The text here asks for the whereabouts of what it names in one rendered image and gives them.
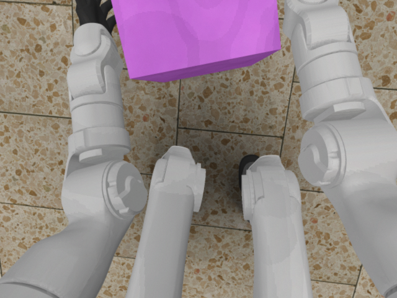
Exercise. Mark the robot right thigh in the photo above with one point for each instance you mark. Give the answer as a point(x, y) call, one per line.
point(281, 267)

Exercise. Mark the robot left shin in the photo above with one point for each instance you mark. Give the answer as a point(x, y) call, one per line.
point(161, 165)

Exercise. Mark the left robot forearm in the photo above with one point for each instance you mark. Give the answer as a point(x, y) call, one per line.
point(95, 100)

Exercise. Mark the carton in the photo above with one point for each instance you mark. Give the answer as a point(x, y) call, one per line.
point(167, 40)

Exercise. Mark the left robot hand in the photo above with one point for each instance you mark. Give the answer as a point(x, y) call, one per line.
point(90, 11)

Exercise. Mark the robot right upper arm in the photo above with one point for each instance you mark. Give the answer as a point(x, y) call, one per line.
point(354, 162)

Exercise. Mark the right robot forearm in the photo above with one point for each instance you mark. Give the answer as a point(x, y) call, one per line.
point(327, 64)

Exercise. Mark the robot left upper arm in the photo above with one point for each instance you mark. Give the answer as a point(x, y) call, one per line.
point(100, 203)

